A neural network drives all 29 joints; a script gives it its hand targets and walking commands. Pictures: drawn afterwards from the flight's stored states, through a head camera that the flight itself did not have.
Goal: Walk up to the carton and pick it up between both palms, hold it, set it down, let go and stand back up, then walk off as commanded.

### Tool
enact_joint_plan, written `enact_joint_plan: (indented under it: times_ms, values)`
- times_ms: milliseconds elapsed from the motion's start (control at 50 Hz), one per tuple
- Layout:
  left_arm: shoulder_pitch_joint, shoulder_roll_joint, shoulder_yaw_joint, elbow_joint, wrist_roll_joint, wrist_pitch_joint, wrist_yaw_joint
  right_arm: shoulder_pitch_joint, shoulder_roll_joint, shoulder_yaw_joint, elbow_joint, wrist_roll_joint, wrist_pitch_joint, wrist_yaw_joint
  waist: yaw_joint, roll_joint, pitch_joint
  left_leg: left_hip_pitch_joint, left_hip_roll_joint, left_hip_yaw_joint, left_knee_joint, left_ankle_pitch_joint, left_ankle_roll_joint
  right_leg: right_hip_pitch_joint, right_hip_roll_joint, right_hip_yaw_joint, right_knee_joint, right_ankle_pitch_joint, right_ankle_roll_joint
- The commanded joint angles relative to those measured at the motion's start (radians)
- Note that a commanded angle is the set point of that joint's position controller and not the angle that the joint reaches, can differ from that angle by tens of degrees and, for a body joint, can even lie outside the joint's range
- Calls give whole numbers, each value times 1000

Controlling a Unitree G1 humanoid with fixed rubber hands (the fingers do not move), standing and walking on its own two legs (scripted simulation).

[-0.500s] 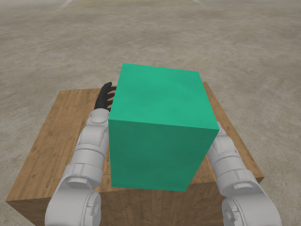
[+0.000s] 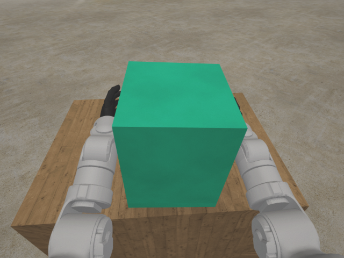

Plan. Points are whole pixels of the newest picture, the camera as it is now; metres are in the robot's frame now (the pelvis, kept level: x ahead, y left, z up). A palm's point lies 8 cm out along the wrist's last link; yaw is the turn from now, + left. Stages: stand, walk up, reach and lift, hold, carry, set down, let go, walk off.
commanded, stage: reach and lift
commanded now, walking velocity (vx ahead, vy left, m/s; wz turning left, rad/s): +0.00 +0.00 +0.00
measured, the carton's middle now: (173, 136) +0.36 +0.02 +0.15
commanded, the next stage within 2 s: hold in 0.64 s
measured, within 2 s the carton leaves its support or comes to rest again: neither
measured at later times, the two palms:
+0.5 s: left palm (105, 114) +0.38 +0.16 +0.21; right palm (235, 123) +0.38 -0.12 +0.17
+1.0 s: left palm (103, 111) +0.37 +0.16 +0.21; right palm (238, 115) +0.38 -0.13 +0.20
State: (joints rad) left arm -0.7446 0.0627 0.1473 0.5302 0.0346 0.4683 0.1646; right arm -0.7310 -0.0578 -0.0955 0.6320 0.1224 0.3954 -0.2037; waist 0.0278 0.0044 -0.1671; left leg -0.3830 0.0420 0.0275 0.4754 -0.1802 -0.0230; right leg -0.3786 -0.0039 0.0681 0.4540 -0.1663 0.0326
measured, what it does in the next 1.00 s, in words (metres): stands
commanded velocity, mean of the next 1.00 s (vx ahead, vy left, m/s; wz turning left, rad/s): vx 0.00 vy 0.00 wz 0.00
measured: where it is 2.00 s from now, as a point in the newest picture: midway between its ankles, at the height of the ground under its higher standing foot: outside the picture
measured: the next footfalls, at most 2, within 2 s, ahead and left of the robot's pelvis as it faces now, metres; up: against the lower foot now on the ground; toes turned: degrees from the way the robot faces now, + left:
none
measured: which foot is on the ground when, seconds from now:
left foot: down 0.00-1.00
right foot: down 0.00-1.00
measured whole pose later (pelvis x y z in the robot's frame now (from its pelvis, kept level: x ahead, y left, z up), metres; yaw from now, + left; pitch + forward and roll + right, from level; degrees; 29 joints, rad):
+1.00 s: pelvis -0.01 +0.00 +0.00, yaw +0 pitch +4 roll +0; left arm -0.74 0.06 0.17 0.35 0.04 0.63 0.15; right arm -0.76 -0.06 -0.10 0.49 0.17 0.53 -0.23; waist 0.01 0.00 -0.17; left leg -0.37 0.04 0.02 0.47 -0.17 -0.02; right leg -0.36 0.00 0.07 0.43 -0.15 0.03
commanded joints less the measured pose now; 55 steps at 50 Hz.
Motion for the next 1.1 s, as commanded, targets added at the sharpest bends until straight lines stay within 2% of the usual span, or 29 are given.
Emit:
enact_joint_plan:
  times_ms: [0,60,140,180,200,240,260,300,320,460,480,500,540,580,600,720,780,800,820,840,880,900,920,960,1000,1020,1040,1060,1080]
  values:
    - [-712,-795,-469,-283,-87,35,-140,-1003,683,473,-485,225,-50,110,-28,31,-560,393,-78,-69,-41,299,-8,309,114,-67,-151,209,0]
    - [-763,-770,-447,-302,-102,37,-147,-1013,699,472,-459,231,-27,109,-33,-1,-558,374,-80,-60,-57,229,8,336,102,-60,-155,172,2]
    - [-707,-802,-496,-367,-128,55,-151,-1052,714,521,-594,276,-35,95,-24,23,-651,392,-86,-65,-21,382,-7,415,113,-57,-122,346,4]
    - [-772,-798,-477,-309,-120,63,-148,-1080,689,472,-540,247,-18,102,-27,39,-602,378,-84,-67,-48,272,-5,331,108,-63,-146,191,-1]
    - [-749,-814,-496,-341,-129,68,-147,-1063,701,485,-553,262,-19,99,-42,47,-605,384,-83,-75,-35,302,-12,348,110,-63,-133,236,-7]
    - [-791,-799,-493,-360,-128,67,-141,-1072,705,491,-552,265,-12,109,-20,61,-625,390,-83,-73,-36,298,-13,332,109,-62,-142,213,-6]
    - [-817,-815,-521,-407,-147,63,-135,-1070,707,486,-563,265,-14,109,-44,65,-650,403,-78,-77,-34,302,-17,323,115,-63,-133,222,-9]
    - [-810,-795,-478,-317,-124,75,-142,-1067,676,441,-467,234,-5,113,-52,64,-573,370,-78,-71,-56,208,-14,295,106,-62,-154,136,-11]
    - [-758,-820,-487,-306,-129,85,-143,-1093,678,458,-523,243,-10,114,-46,52,-592,376,-75,-73,-53,230,-12,315,109,-60,-148,162,-18]
    - [-796,-775,-373,-171,-71,86,-171,-1198,703,416,-462,200,-18,125,-16,-12,-511,286,-76,-49,-98,51,32,321,90,-60,-163,9,-11]
    - [-814,-791,-400,-186,-87,87,-171,-1177,683,386,-431,191,-15,124,-51,14,-494,288,-76,-51,-102,39,19,308,93,-63,-164,14,-14]
    - [-811,-789,-392,-176,-86,82,-171,-1211,694,391,-475,190,-21,127,-28,-3,-519,283,-72,-57,-105,34,24,308,93,-60,-162,3,-14]
    - [-820,-753,-343,-95,-43,91,-177,-1208,672,350,-381,155,-12,132,-40,-2,-427,266,-71,-51,-130,-67,27,263,89,-72,-183,-105,-17]
    - [-801,-786,-376,-158,-64,91,-174,-1196,662,365,-417,171,-25,137,-29,30,-502,289,-61,-55,-122,6,15,301,89,-62,-169,-23,-25]
    - [-807,-769,-364,-110,-49,98,-177,-1211,640,338,-378,161,-19,133,-54,20,-446,282,-67,-59,-132,-42,14,274,92,-74,-180,-69,-22]
    - [-748,-789,-400,-226,-63,110,-182,-1138,667,412,-452,208,-13,119,-51,22,-514,343,-73,-58,-96,146,10,348,97,-68,-161,108,-18]
    - [-760,-782,-401,-224,-53,120,-176,-1157,662,432,-496,227,-1,108,-39,6,-518,333,-79,-63,-94,136,11,352,106,-68,-167,86,-18]
    - [-744,-815,-446,-314,-81,123,-172,-1134,677,466,-568,254,-5,102,-48,40,-628,390,-82,-59,-64,247,-4,399,109,-65,-150,198,-17]
    - [-719,-820,-456,-305,-93,129,-172,-1150,672,489,-606,268,2,95,-45,11,-621,384,-82,-62,-61,266,0,393,112,-61,-156,212,-12]
    - [-724,-824,-483,-344,-93,137,-170,-1131,664,492,-621,284,7,88,-57,58,-636,399,-79,-73,-48,301,-13,395,112,-60,-150,241,-12]
    - [-753,-817,-511,-477,-130,140,-161,-1074,686,531,-677,320,32,81,-56,54,-687,434,-83,-77,-24,385,-17,418,121,-52,-127,324,-13]
    - [-762,-813,-521,-468,-124,148,-158,-1022,638,509,-639,314,51,78,-90,84,-654,431,-78,-88,-32,336,-34,392,117,-44,-142,279,-19]
    - [-741,-798,-500,-457,-109,158,-157,-1046,657,527,-652,322,55,78,-54,69,-645,418,-83,-79,-38,326,-23,396,116,-46,-146,264,-12]
    - [-720,-771,-486,-498,-103,173,-160,-954,648,522,-619,325,84,66,-70,67,-602,409,-88,-72,-44,323,-18,416,115,-41,-141,288,-9]
    - [-783,-738,-438,-430,-80,184,-171,-960,631,467,-506,284,109,75,-69,50,-492,353,-80,-71,-84,162,-9,354,107,-42,-166,118,-12]
    - [-795,-741,-440,-443,-87,181,-174,-953,656,482,-512,289,112,82,-70,23,-496,349,-79,-73,-92,146,-3,357,108,-47,-163,107,-13]
    - [-774,-765,-465,-454,-98,188,-175,-979,648,477,-557,295,107,84,-76,66,-535,360,-78,-70,-87,176,-7,372,103,-41,-151,147,-16]
    - [-757,-761,-440,-421,-91,196,-181,-1022,646,486,-573,304,107,84,-62,42,-505,345,-79,-71,-92,157,0,359,104,-43,-160,114,-14]
    - [-779,-777,-472,-427,-111,197,-181,-1028,632,465,-571,301,108,83,-80,62,-518,336,-81,-73,-90,147,-16,352,103,-49,-158,107,-17]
